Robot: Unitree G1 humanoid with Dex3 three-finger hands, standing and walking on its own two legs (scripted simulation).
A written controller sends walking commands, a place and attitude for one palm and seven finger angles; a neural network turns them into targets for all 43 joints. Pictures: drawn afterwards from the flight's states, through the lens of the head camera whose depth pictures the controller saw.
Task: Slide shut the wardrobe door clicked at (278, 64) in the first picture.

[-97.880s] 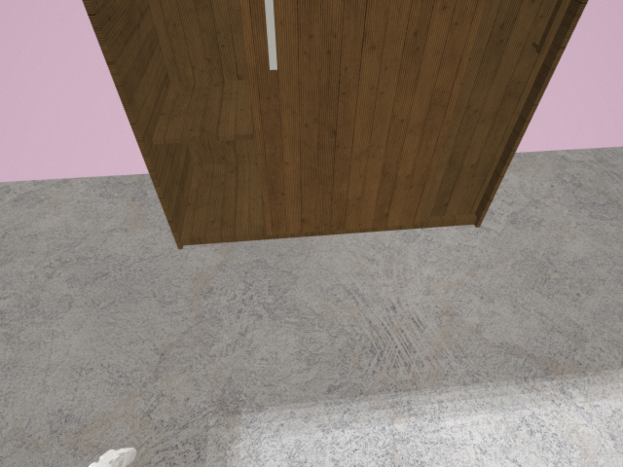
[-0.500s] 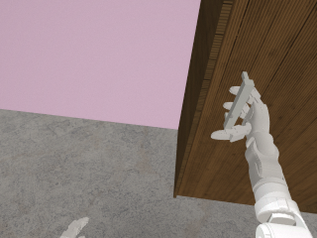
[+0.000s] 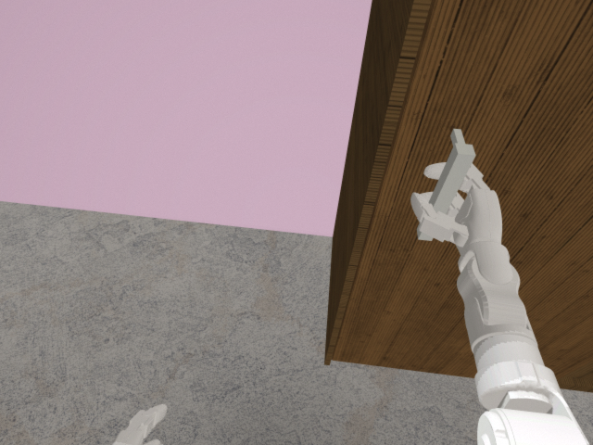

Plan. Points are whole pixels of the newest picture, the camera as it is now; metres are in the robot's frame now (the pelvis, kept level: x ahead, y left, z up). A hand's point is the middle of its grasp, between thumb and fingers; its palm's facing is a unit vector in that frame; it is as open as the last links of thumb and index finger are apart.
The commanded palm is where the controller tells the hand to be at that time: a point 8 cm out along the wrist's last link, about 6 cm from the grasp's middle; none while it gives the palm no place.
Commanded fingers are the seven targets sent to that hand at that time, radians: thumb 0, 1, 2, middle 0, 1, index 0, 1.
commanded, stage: grip the handle and tug to test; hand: right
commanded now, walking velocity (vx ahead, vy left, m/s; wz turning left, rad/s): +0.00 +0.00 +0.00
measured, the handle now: (440, 187) +0.47 -0.15 +0.11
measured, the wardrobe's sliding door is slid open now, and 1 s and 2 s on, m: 0.00 0.00 0.00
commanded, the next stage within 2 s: tug the door sideways, standing still in 0.82 s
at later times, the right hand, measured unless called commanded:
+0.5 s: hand (428, 213) +0.41 -0.13 +0.11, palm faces +0.04 +1.00 -0.02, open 5.6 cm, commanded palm +0.38 -0.18 +0.12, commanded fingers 0.00 -0.90 -0.90 0.45 1.40 0.45 1.40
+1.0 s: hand (428, 215) +0.41 -0.13 +0.11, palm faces +0.03 +1.00 -0.02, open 5.9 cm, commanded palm +0.38 -0.17 +0.12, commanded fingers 0.00 -0.90 -0.90 0.45 1.40 0.45 1.40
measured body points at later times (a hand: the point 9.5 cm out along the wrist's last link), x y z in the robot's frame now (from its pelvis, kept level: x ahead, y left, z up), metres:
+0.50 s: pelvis +0.00 +0.00 +0.00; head +0.02 +0.01 +0.45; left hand +0.10 +0.25 -0.11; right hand +0.41 -0.18 +0.12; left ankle +0.01 +0.12 -0.73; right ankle -0.02 -0.10 -0.73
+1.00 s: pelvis +0.04 +0.00 +0.01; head +0.06 +0.01 +0.46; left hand +0.16 +0.25 -0.10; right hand +0.40 -0.18 +0.12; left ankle +0.01 +0.12 -0.73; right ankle -0.02 -0.10 -0.73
